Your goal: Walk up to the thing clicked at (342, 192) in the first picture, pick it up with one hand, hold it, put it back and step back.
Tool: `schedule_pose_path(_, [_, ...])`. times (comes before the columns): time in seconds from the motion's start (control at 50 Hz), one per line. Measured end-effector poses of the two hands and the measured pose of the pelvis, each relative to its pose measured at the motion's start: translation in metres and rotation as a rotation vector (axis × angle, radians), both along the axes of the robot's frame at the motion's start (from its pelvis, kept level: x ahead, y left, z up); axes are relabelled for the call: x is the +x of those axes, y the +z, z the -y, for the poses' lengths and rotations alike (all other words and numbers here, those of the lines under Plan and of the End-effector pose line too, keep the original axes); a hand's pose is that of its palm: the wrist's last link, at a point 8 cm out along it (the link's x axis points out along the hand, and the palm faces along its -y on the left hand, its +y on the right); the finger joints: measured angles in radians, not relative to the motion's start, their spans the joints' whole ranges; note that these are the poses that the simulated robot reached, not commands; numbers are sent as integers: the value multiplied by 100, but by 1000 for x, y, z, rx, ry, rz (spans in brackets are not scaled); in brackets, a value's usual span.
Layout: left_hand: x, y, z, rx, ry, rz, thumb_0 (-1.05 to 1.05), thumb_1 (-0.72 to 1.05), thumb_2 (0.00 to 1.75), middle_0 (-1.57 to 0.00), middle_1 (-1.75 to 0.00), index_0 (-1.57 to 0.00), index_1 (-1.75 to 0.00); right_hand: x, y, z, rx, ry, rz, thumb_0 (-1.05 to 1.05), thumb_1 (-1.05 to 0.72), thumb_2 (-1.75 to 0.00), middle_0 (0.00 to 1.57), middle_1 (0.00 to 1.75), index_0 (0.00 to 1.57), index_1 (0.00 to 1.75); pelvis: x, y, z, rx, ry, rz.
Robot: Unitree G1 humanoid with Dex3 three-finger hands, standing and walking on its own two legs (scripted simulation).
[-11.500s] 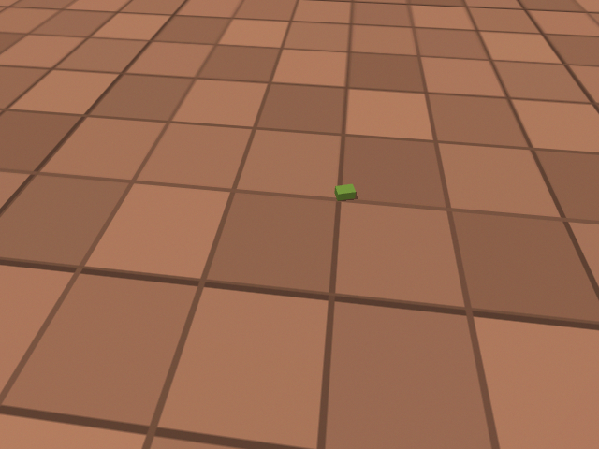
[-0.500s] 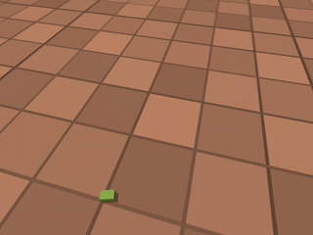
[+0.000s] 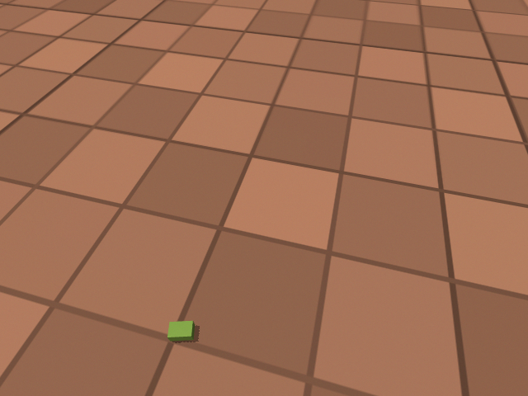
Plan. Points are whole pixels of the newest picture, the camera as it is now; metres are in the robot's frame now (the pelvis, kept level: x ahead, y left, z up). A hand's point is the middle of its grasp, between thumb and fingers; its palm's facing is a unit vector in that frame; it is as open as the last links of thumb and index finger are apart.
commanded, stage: stand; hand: left
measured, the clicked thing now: (181, 330) +0.45 +0.31 -0.76
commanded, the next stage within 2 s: walk up in 0.44 s
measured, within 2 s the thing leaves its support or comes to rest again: neither
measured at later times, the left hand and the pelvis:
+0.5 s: hand out of the picture +0.08 +0.26 -0.16, palm faces +0.00 -0.93 -0.38, open 7.3 cm; pelvis +0.01 +0.01 +0.00, yaw +0 degrees
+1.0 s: hand out of the picture +0.06 +0.40 -0.17, palm faces -0.02 -0.92 -0.39, open 7.3 cm; pelvis +0.01 +0.12 -0.02, yaw +0 degrees
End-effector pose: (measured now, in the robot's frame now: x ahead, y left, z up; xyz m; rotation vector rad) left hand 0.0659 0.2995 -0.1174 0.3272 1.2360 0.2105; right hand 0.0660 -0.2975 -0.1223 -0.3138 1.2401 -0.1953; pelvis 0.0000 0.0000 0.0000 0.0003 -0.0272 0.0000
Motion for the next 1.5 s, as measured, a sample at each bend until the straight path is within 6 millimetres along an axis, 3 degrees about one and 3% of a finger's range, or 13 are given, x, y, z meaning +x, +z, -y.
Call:
schedule_pose_path(0.5, [6, 1, -7, 22, 10, 23, 0, 90, 90, -20, -30, -21, -30, 12, 0, 1, -7, 11, -9, 1, -91, -90, 20, 30, 20, 30, 7, -2, -6, -9, 2, -2])
schedule_pose_path(0.58, [-9, 9, -32, 84, 22, 33, 0, 90, 90, -20, -30, -21, -30, 21, 1, 0, -24, 24, 3, 1, -91, -90, 20, 30, 20, 30, 3, -5, -23, -9, -3, 5])
schedule_pose_path(0.66, [-25, 13, -71, 140, 29, 2, 0, 90, 90, -21, -30, -21, -30, 25, 1, -15, -29, 31, 14, 1, -91, -90, 20, 30, 20, 30, 2, -9, -46, -19, 14, 5])
schedule_pose_path(0.78, [-28, -5, -136, 154, 50, -4, 0, 90, 90, -20, -30, -21, -30, 21, -7, -61, -54, 42, 8, 1, -91, -90, 20, 30, 20, 30, 1, -27, -88, 1, 37, 23])
schedule_pose_path(0.86, [-21, -11, -147, 113, 59, -5, 0, 91, 90, -20, -30, -21, -30, 11, -5, -99, -23, 37, -2, 1, -91, -90, 20, 30, 20, 30, 2, -21, -103, -5, 37, 24])
schedule_pose_path(0.94, [-16, -16, -146, 59, 47, -25, 0, 91, 90, -20, -30, -20, -30, 14, -2, -120, -5, 34, 28, 1, -91, -90, 20, 30, 20, 30, 7, -17, -113, -1, 13, 15])
schedule_pose_path(1.02, [-12, -18, -139, 36, 16, -60, 0, 91, 90, -20, -30, -21, -30, 19, -1, -123, -12, 18, 76, 1, -90, -90, 20, 30, 21, 30, 9, -17, -118, 2, -7, 14])
schedule_pose_path(1.16, [8, -14, -123, 40, -32, -31, 0, 90, 90, -20, -30, -21, -30, 10, -1, -92, -63, -2, 97, 1, -90, -90, 21, 30, 21, 30, 3, -21, -103, 5, -31, 9])
schedule_pose_path(1.28, [16, -8, -94, 44, -56, 37, 0, 91, 90, -20, -30, -21, -30, 1, -8, -57, -77, -34, 77, 1, -91, -90, 20, 30, 20, 30, -1, -23, -81, -7, -35, 25])
schedule_pose_path(1.4, [28, -1, -70, 8, -77, 81, 0, 90, 90, -20, -30, -21, -30, -4, -5, -51, -60, -38, 66, 1, -91, -90, 20, 30, 20, 30, 2, -16, -76, 16, -32, 13])
schedule_pose_path(1.5, [38, -9, -68, -22, -61, 118, 0, 90, 90, -20, -30, -21, -30, -9, -6, -61, -58, -11, 46, 1, -91, -90, 20, 30, 20, 30, 1, -18, -77, 24, -15, 19])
